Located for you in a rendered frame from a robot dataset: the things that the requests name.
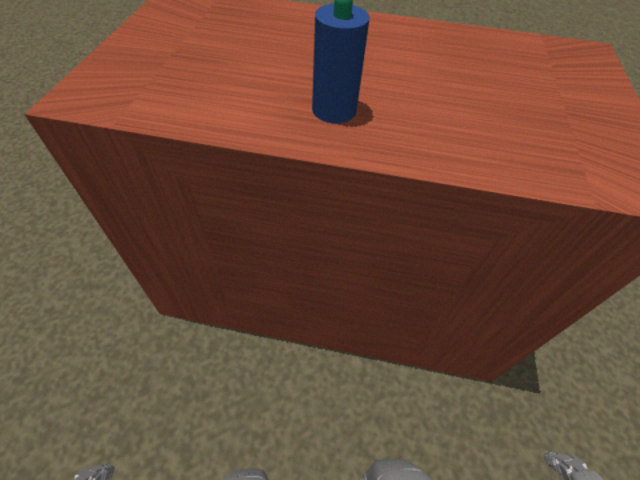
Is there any bottle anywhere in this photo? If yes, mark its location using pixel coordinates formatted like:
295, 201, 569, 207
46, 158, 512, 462
312, 0, 370, 124

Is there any left robot hand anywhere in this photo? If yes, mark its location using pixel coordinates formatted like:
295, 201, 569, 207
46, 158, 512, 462
74, 464, 115, 480

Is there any right robot hand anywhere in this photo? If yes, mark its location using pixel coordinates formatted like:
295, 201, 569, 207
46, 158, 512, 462
544, 451, 604, 480

